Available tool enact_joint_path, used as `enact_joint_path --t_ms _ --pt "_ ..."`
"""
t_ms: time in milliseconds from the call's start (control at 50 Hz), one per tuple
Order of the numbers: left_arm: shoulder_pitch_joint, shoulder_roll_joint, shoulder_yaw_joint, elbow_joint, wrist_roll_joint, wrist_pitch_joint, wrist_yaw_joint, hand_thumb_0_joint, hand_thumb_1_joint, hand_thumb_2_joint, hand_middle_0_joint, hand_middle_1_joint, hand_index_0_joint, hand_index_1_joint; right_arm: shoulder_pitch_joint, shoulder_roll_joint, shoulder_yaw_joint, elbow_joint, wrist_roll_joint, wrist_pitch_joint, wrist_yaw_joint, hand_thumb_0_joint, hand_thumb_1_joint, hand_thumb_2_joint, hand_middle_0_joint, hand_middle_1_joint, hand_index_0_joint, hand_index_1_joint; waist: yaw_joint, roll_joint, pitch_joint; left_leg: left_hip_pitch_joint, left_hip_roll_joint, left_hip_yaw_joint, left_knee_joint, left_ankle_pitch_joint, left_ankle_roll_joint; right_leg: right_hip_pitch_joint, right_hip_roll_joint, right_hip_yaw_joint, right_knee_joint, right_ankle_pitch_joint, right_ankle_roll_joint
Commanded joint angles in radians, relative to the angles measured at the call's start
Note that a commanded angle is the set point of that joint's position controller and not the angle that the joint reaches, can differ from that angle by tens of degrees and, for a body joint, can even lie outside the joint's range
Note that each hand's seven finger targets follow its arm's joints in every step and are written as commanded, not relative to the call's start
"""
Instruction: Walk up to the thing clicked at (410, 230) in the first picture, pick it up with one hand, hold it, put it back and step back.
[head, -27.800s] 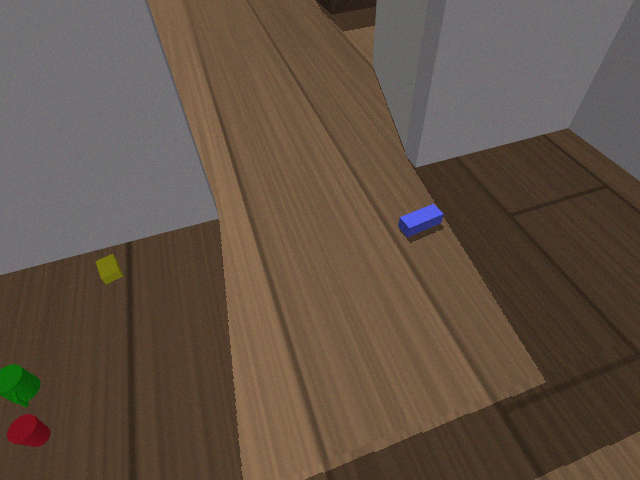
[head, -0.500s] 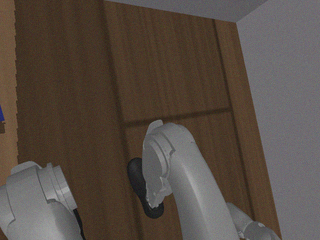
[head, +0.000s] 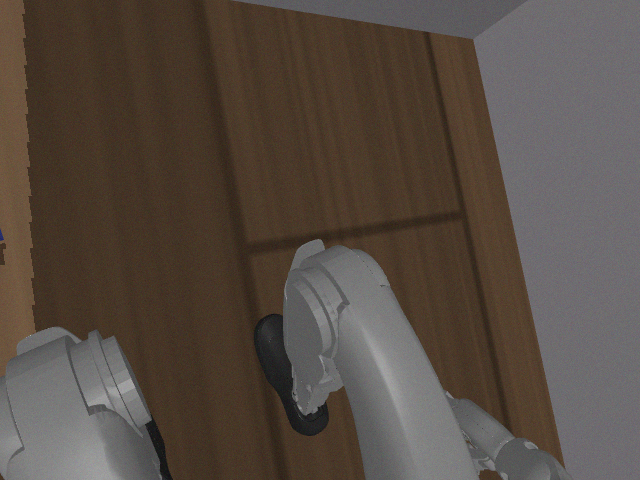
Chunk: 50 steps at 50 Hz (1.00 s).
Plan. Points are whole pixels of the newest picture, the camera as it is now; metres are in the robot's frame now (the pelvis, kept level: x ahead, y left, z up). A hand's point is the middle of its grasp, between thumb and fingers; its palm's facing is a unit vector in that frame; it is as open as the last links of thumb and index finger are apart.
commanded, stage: close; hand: left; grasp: from above
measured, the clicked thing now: out of the picture +0.44 +0.34 -0.27
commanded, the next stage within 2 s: settle in 0.06 s
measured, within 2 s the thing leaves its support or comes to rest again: leaves its support in 0.42 s
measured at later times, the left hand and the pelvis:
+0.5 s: hand out of the picture +0.43 +0.35 -0.23, palm faces -0.45 -0.11 -0.88, open 10.1 cm; pelvis +0.00 +0.00 +0.00, yaw +0 degrees
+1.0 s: hand out of the picture +0.43 +0.34 -0.14, palm faces -0.49 -0.06 -0.87, open 10.0 cm; pelvis -0.01 +0.00 +0.03, yaw +5 degrees
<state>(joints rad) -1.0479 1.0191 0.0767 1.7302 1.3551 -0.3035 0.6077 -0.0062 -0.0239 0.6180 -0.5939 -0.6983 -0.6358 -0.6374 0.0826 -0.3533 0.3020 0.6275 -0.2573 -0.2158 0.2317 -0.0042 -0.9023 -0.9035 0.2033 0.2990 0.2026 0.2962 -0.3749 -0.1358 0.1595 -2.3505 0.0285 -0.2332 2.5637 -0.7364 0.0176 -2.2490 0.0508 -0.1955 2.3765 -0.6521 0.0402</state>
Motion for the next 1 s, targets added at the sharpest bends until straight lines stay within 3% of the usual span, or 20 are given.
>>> enact_joint_path --t_ms 0,60,140,200,280,340,380,400,420,480,540,560,580,640,660,680,720,740,880,980 --pt "-0.208 0.239 0.023 -0.098 -0.025 0.011 0.01 0.0 0.477 0.68 -0.808 -0.695 -0.827 -0.676 0.2 -0.312 -0.094 0.012 0.005 0.012 -0.018 0.0 -0.899 -0.902 0.199 0.3 0.199 0.3 -0.037 0.48 -0.646 0.456 0.014 0.076 -0.256 0.25 0.001 0.39 0.046 -0.055 -0.19 0.257 -0.057" --pt "-0.192 0.215 0.013 -0.079 -0.032 0.006 0.0 0.0 0.507 0.706 -0.834 -0.704 -0.85 -0.688 0.202 -0.312 -0.086 0.005 0.004 0.015 -0.02 0.0 -0.9 -0.902 0.199 0.3 0.199 0.3 -0.05 0.431 -0.606 0.427 0.011 0.074 -0.239 0.241 0.005 0.377 0.044 -0.064 -0.2 0.246 -0.055" --pt "-0.185 0.276 0.041 -0.1 -0.028 -0.009 0.0 0.0 0.551 0.694 -0.863 -0.696 -0.881 -0.677 0.194 -0.316 -0.092 0.0 0.006 0.029 -0.033 0.0 -0.899 -0.902 0.199 0.3 0.199 0.3 -0.017 0.484 -0.639 0.441 0.014 0.072 -0.263 0.222 -0.003 0.389 0.046 -0.056 -0.197 0.217 -0.065" --pt "-0.186 0.24 0.028 -0.104 -0.026 -0.01 -0.011 0.0 0.467 0.711 -0.835 -0.742 -0.865 -0.713 0.193 -0.314 -0.091 -0.002 0.0 0.034 -0.035 0.0 -0.914 -0.903 0.2 0.3 0.199 0.3 -0.029 0.48 -0.61 0.44 0.011 0.066 -0.263 0.211 -0.006 0.347 0.044 -0.069 -0.187 0.205 -0.067" --pt "-0.212 0.288 0.057 -0.173 -0.014 -0.006 -0.01 0.0 0.516 0.744 -0.884 -0.73 -0.907 -0.71 0.198 -0.308 -0.101 -0.001 0.002 0.046 -0.04 0.0 -0.914 -0.904 0.2 0.3 0.199 0.3 -0.006 0.541 -0.691 0.482 0.014 0.066 -0.282 0.228 -0.009 0.375 0.044 -0.063 -0.182 0.223 -0.068" --pt "-0.202 0.28 0.07 -0.209 -0.012 -0.007 -0.013 0.0 0.533 0.78 -0.911 -0.725 -0.925 -0.713 0.204 -0.308 -0.113 0.007 -0.002 0.053 -0.043 0.0 -0.915 -0.904 0.2 0.3 0.199 0.3 -0.001 0.572 -0.696 0.492 0.012 0.073 -0.278 0.246 -0.014 0.365 0.045 -0.067 -0.183 0.235 -0.073" --pt "-0.228 0.217 0.027 -0.26 -0.009 -0.005 -0.028 0.0 0.541 0.761 -0.913 -0.715 -0.929 -0.7 0.193 -0.304 -0.127 -0.01 0.005 0.049 -0.04 0.0 -0.913 -0.904 0.2 0.3 0.199 0.3 -0.006 0.579 -0.696 0.51 0.011 0.072 -0.276 0.252 -0.018 0.33 0.042 -0.066 -0.176 0.24 -0.077" --pt "-0.208 0.254 0.064 -0.242 -0.009 0.0 -0.031 0.0 0.545 0.758 -0.914 -0.72 -0.93 -0.706 0.208 -0.304 -0.13 0.014 0.005 0.05 -0.037 0.0 -0.917 -0.905 0.199 0.3 0.199 0.3 -0.012 0.577 -0.675 0.501 0.012 0.072 -0.27 0.251 -0.017 0.322 0.04 -0.071 -0.175 0.239 -0.076" --pt "-0.197 0.276 0.086 -0.294 -0.004 0.002 -0.035 0.0 0.56 0.763 -0.922 -0.712 -0.937 -0.698 0.229 -0.315 -0.146 0.013 0.004 0.053 -0.037 0.0 -0.913 -0.903 0.2 0.3 0.199 0.3 0.005 0.604 -0.707 0.528 0.008 0.078 -0.281 0.283 -0.021 0.333 0.038 -0.067 -0.179 0.256 -0.076" --pt "-0.168 0.23 0.097 -0.368 -0.023 0.007 -0.061 0.0 0.589 0.811 -0.965 -0.709 -0.969 -0.707 0.241 -0.3 -0.178 0.018 0.018 0.056 -0.032 0.0 -0.915 -0.905 0.199 0.3 0.199 0.3 0.027 0.644 -0.75 0.575 0.007 0.081 -0.296 0.305 -0.029 0.32 0.032 -0.062 -0.179 0.261 -0.083" --pt "-0.134 0.176 0.083 -0.452 -0.048 0.021 -0.095 0.0 0.595 0.754 -0.955 -0.695 -0.966 -0.687 0.25 -0.29 -0.211 0.024 0.037 0.064 -0.022 0.0 -0.916 -0.905 0.199 0.3 0.199 0.3 0.053 0.675 -0.805 0.604 0.004 0.084 -0.317 0.334 -0.032 0.319 0.026 -0.055 -0.18 0.284 -0.085" --pt "-0.141 0.14 0.058 -0.472 -0.058 0.026 -0.111 0.0 0.595 0.764 -0.956 -0.69 -0.964 -0.684 0.243 -0.284 -0.222 0.015 0.046 0.068 -0.018 0.0 -0.915 -0.905 0.199 0.3 0.199 0.3 0.061 0.665 -0.816 0.594 0.003 0.088 -0.322 0.323 -0.031 0.306 0.026 -0.049 -0.187 0.272 -0.088" --pt "-0.131 0.162 0.08 -0.479 -0.062 0.034 -0.122 0.0 0.619 0.766 -0.972 -0.695 -0.982 -0.687 0.26 -0.29 -0.235 0.025 0.054 0.076 -0.019 0.0 -0.915 -0.905 0.199 0.3 0.199 0.3 0.068 0.652 -0.834 0.597 0.001 0.093 -0.322 0.338 -0.027 0.31 0.024 -0.046 -0.197 0.285 -0.086" --pt "-0.185 0.047 0.002 -0.53 -0.081 0.048 -0.174 0.0 0.679 0.738 -1.014 -0.685 -1.03 -0.67 0.263 -0.272 -0.251 0.014 0.075 0.092 -0.018 0.0 -0.914 -0.904 0.199 0.3 0.199 0.3 0.058 0.616 -0.805 0.574 -0.006 0.102 -0.339 0.326 -0.021 0.284 0.015 -0.033 -0.221 0.275 -0.085" --pt "-0.146 0.067 0.027 -0.484 -0.082 0.057 -0.185 0.0 0.703 0.749 -1.035 -0.68 -1.049 -0.667 0.277 -0.28 -0.26 0.026 0.08 0.101 -0.022 0.0 -0.914 -0.904 0.199 0.3 0.199 0.3 0.067 0.584 -0.803 0.577 -0.008 0.096 -0.351 0.324 -0.02 0.272 0.013 -0.034 -0.224 0.269 -0.085" --pt "-0.155 0.044 -0.002 -0.522 -0.083 0.059 -0.202 0.0 0.709 0.758 -1.041 -0.688 -1.056 -0.675 0.272 -0.266 -0.259 0.023 0.088 0.108 -0.022 0.0 -0.914 -0.904 0.199 0.3 0.199 0.3 0.074 0.582 -0.811 0.574 -0.007 0.101 -0.353 0.328 -0.016 0.282 0.015 -0.027 -0.228 0.274 -0.083" --pt "-0.161 0.055 0.014 -0.514 -0.09 0.064 -0.23 0.0 0.723 0.787 -1.058 -0.7 -1.07 -0.691 0.29 -0.275 -0.267 0.021 0.098 0.124 -0.028 0.0 -0.916 -0.906 0.199 0.3 0.199 0.3 0.076 0.525 -0.809 0.561 -0.016 0.096 -0.368 0.307 -0.012 0.286 0.006 -0.024 -0.243 0.26 -0.084" --pt "-0.198 0.021 -0.022 -0.553 -0.1 0.057 -0.247 0.0 0.717 0.785 -1.064 -0.684 -1.071 -0.678 0.276 -0.256 -0.263 0.014 0.106 0.134 -0.029 0.0 -0.917 -0.906 0.199 0.3 0.199 0.3 0.081 0.528 -0.808 0.542 -0.018 0.102 -0.372 0.285 -0.011 0.28 0.008 -0.018 -0.245 0.24 -0.089" --pt "-0.215 0.049 -0.017 -0.5 -0.102 0.04 -0.303 0.0 0.65 0.761 -1.027 -0.673 -1.034 -0.669 0.277 -0.235 -0.26 0.008 0.121 0.176 -0.063 0.0 -0.919 -0.907 0.199 0.3 0.199 0.3 0.086 0.4 -0.795 0.456 -0.036 0.143 -0.379 0.194 0.013 0.352 0.008 0.018 -0.314 0.155 -0.084" --pt "-0.26 0.082 -0.003 -0.568 -0.101 0.016 -0.32 0.0 0.638 0.716 -0.998 -0.681 -1.016 -0.665 0.263 -0.211 -0.256 0.0 0.121 0.196 -0.09 0.0 -0.915 -0.905 0.199 0.3 0.199 0.3 0.104 0.444 -0.85 0.484 -0.038 0.163 -0.391 0.202 0.01 0.391 0.007 0.04 -0.321 0.147 -0.084"
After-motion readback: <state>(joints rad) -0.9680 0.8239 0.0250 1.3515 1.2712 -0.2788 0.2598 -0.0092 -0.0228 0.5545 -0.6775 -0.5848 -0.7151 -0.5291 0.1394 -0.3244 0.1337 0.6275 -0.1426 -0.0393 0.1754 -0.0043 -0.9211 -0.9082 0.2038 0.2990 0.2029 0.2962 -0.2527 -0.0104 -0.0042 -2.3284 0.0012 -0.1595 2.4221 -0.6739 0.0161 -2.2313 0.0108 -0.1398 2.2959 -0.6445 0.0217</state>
